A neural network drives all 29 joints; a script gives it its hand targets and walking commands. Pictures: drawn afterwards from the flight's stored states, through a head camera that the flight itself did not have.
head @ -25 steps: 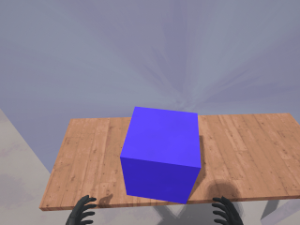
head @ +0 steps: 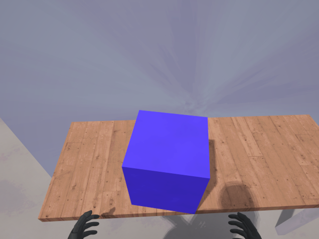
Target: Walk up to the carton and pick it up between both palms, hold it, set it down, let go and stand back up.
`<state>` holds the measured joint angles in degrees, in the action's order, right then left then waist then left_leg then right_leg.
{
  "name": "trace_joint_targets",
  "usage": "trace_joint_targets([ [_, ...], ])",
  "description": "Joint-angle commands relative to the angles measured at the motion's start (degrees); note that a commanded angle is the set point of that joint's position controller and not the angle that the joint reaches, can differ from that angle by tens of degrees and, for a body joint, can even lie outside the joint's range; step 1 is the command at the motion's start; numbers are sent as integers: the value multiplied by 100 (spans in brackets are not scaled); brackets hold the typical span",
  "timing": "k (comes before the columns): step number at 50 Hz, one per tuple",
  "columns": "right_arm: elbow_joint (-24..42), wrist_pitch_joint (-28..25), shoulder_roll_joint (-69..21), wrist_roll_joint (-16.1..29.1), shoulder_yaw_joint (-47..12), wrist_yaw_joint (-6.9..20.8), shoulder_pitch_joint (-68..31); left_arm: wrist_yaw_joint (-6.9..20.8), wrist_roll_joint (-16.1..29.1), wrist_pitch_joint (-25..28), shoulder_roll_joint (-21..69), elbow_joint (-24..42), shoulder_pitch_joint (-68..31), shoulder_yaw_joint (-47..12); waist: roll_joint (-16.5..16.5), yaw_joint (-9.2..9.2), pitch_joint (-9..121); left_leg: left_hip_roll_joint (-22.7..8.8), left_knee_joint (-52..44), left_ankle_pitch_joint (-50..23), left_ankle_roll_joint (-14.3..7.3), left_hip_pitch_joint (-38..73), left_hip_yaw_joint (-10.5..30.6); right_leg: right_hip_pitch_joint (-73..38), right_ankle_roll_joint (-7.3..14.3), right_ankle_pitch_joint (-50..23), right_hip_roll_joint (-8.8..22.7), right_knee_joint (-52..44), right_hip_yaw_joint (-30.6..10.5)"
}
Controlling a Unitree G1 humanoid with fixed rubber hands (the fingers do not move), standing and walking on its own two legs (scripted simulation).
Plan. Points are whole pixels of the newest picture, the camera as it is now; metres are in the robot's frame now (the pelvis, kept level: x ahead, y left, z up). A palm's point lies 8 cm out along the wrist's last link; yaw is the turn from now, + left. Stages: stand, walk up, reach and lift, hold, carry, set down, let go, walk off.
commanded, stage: set down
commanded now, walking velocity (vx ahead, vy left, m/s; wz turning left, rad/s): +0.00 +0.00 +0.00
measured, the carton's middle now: (167, 163) +0.37 +0.00 -0.06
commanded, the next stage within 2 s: let go in 0.40 s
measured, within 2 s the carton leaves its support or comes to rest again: neither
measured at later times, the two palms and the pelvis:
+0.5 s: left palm out of the picture +0.15 +0.23 -0.08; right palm out of the picture +0.14 -0.23 -0.08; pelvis +0.00 +0.00 +0.00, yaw +0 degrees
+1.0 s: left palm out of the picture +0.13 +0.24 -0.09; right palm out of the picture +0.13 -0.22 -0.09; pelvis -0.01 +0.01 +0.00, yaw +0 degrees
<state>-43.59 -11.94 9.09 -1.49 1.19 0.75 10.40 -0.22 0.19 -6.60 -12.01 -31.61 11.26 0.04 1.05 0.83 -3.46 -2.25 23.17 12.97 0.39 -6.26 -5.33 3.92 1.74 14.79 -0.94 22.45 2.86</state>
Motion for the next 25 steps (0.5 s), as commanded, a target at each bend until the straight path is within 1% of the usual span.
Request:
trace_joint_targets([
  [1,722,-221,788,23,266,18,-481,-70,-52,133,-645,938,-487,212,-115,-20,551,152,-129,-1480,46,703,125,703,-107,-1430,102,-521,-186],
  [2,789,-239,775,28,269,21,-448,-81,-24,151,-681,1035,-480,214,-143,-20,651,147,-121,-1466,44,705,126,687,-96,-1382,105,-510,-188],
  [4,819,-249,778,33,255,24,-418,-87,-7,192,-689,1068,-469,209,-51,-20,668,143,-89,-1512,39,707,132,669,-101,-1511,115,-507,-208],
  [7,793,-279,851,82,257,51,-425,-118,-36,197,-666,1090,-446,216,-124,-6,750,147,-78,-1582,53,707,150,635,-93,-1668,105,-471,-210],
  [9,804,-282,850,95,238,53,-406,-107,-24,183,-660,1030,-418,200,-56,-46,677,167,-63,-1522,35,699,155,685,-125,-1810,134,-457,-233],
  [12,840,-288,858,121,195,54,-367,-96,-15,167,-673,1031,-421,221,2,-24,695,176,-83,-1446,8,705,153,707,-148,-1893,167,-455,-263],
  [13,819,-288,881,120,204,52,-341,-91,-22,174,-660,1036,-402,232,-27,-24,695,181,-81,-1463,21,703,152,701,-145,-1904,167,-447,-255],
  [14,809,-288,871,144,199,63,-350,-99,-28,191,-669,1074,-453,228,-65,-6,716,164,-69,-1477,29,710,153,728,-133,-1834,157,-430,-248],
  [16,867,-285,873,127,213,65,-366,-101,-21,214,-682,1066,-451,249,-13,-3,669,173,-81,-1411,14,695,145,768,-137,-1768,171,-465,-270],
  [17,851,-285,861,117,237,65,-367,-113,-38,218,-700,1087,-465,261,-80,11,643,177,-77,-1402,26,653,148,751,-128,-1741,169,-447,-263],
  [21,892,-286,908,111,261,70,-361,-112,-23,204,-637,1034,-456,188,-107,-34,685,163,-46,-1378,43,709,143,822,-84,-1497,148,-456,-245],
  [23,905,-253,899,79,275,78,-390,-135,-22,205,-680,1059,-508,202,-68,-30,661,167,-50,-1272,23,611,141,841,-77,-1338,154,-463,-248],
  [24,918,-241,903,79,293,81,-372,-149,-12,206,-671,1071,-483,175,-82,-39,642,163,-51,-1250,25,603,141,867,-91,-1362,169,-456,-255],
  [25,913,-242,921,77,314,85,-376,-149,3,206,-684,1029,-486,177,-26,-46,628,156,-32,-1284,10,562,147,844,-95,-1423,163,-436,-269],
])
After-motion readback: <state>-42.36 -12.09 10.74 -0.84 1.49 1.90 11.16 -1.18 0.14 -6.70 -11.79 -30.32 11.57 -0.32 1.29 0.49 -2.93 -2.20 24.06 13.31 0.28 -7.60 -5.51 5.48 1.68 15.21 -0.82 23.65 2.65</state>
